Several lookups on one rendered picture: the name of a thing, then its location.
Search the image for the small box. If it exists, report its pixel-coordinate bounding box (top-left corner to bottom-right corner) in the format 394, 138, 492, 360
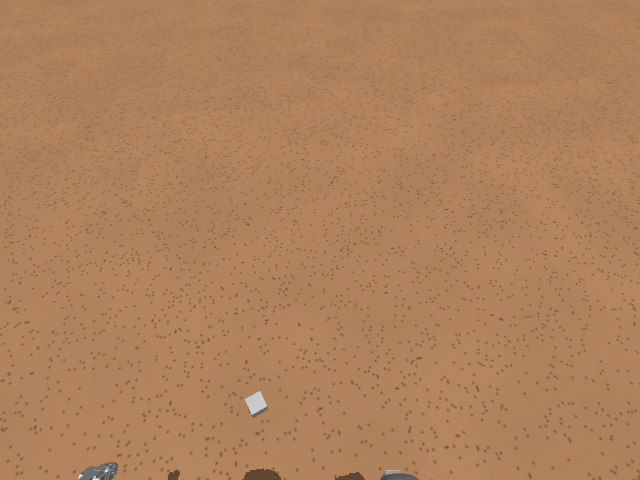
245, 391, 268, 418

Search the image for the left robot hand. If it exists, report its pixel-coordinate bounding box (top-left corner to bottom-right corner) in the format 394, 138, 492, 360
78, 462, 118, 480

